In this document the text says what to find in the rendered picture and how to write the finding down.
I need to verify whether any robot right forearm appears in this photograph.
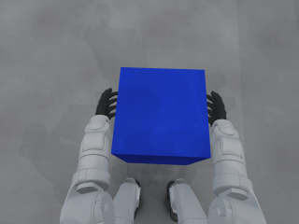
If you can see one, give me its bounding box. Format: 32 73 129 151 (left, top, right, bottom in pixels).
209 119 266 223

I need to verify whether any left robot upper arm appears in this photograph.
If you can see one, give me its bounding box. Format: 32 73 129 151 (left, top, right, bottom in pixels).
60 190 116 224

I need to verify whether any right robot thigh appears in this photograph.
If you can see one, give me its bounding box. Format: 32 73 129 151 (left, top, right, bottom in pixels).
169 183 208 224

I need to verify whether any right robot upper arm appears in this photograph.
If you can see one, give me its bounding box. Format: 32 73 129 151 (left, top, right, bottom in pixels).
206 195 266 224

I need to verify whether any left robot hand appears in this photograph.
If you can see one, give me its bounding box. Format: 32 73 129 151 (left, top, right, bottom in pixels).
95 88 118 120

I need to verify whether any robot left forearm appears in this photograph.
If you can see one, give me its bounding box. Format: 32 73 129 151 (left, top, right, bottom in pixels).
60 115 112 224

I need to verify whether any carton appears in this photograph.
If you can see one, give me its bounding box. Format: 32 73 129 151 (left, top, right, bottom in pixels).
111 67 211 165

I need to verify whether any right robot hand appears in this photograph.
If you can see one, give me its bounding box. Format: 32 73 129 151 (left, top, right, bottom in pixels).
206 91 227 127

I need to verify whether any robot right shin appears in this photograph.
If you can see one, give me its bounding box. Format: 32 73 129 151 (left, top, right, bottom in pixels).
172 178 186 213

